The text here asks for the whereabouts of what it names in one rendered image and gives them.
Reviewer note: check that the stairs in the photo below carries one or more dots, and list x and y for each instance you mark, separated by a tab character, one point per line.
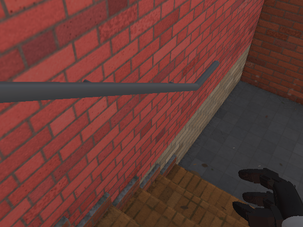
181	199

